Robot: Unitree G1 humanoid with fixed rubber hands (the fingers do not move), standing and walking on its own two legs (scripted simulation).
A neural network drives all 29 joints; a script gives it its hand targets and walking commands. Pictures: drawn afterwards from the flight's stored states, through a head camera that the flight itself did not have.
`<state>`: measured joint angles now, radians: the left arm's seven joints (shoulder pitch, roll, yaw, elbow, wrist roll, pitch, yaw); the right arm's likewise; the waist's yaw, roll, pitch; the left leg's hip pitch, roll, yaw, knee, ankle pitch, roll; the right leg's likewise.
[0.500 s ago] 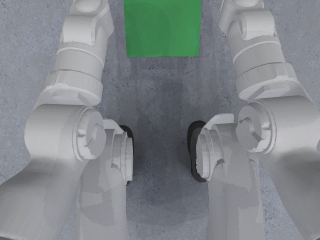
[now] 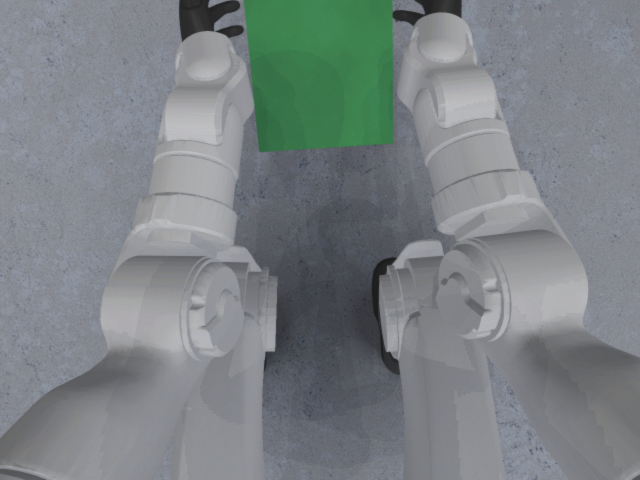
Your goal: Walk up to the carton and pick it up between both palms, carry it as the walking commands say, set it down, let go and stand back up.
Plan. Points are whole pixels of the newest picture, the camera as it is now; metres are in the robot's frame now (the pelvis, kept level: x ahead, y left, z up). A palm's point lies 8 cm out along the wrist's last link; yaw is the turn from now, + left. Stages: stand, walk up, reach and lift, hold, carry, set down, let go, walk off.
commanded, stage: reach and lift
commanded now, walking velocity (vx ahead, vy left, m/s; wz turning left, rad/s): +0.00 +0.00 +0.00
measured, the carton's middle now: (318, 24) +0.57 -0.01 -0.22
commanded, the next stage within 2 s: none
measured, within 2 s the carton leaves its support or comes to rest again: neither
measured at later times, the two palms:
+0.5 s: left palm (174, 32) +0.51 +0.10 -0.05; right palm (468, 8) +0.51 -0.12 -0.05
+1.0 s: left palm (127, 22) +0.49 +0.10 +0.03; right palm out of the picture +0.49 -0.12 +0.03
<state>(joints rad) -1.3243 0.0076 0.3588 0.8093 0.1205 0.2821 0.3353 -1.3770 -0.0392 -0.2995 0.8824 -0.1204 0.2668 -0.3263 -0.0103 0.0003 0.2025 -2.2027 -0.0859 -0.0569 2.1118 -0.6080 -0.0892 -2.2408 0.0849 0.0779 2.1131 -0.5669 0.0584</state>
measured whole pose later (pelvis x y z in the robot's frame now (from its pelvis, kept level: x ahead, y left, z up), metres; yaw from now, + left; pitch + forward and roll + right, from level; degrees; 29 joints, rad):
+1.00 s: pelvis +0.00 +0.01 +0.09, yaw -1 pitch +39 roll +1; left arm -1.08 -0.13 0.48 0.73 0.28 0.33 0.27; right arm -1.14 0.09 -0.41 0.81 -0.26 0.32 -0.27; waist -0.01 0.00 -0.07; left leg -1.95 -0.08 -0.05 1.81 -0.55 -0.06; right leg -1.98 0.08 0.09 1.81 -0.51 0.06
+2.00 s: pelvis +0.02 +0.00 +0.21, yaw -2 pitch +30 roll +1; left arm -0.84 -0.20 0.48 0.71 0.32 0.30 0.23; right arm -0.88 0.19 -0.44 0.77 -0.31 0.29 -0.26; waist 0.00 0.00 -0.13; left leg -1.45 -0.06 -0.06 1.43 -0.50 -0.04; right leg -1.48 0.06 0.10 1.44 -0.47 0.04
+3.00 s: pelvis +0.05 +0.01 +0.34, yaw -2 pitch +14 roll +0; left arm -0.57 -0.26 0.42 0.64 0.33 0.27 0.18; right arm -0.58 0.26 -0.41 0.65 -0.36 0.27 -0.18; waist 0.01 0.00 -0.03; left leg -0.74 -0.04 -0.08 0.82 -0.32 -0.02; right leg -0.76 0.03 0.11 0.81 -0.29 0.03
